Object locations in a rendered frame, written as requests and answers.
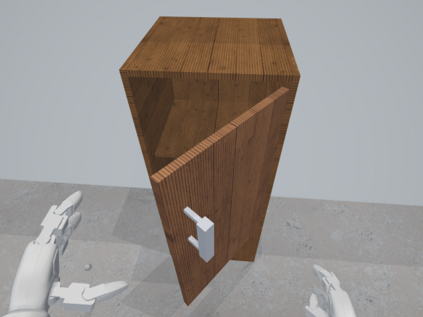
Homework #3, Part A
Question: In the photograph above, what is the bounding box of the handle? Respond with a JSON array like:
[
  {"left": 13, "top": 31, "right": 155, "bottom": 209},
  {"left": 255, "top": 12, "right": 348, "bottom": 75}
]
[{"left": 184, "top": 206, "right": 214, "bottom": 262}]

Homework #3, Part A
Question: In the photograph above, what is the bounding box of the right robot hand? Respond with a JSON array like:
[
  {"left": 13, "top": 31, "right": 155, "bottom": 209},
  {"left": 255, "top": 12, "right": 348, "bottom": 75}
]
[{"left": 305, "top": 264, "right": 356, "bottom": 317}]

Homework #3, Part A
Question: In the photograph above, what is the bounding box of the left robot hand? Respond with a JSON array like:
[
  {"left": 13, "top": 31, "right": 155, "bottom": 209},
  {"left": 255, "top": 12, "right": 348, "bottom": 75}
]
[{"left": 9, "top": 191, "right": 128, "bottom": 313}]

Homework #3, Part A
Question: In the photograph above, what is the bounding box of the cupboard door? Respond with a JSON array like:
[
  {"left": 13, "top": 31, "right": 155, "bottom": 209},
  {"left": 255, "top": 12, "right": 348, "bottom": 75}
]
[{"left": 150, "top": 87, "right": 289, "bottom": 306}]

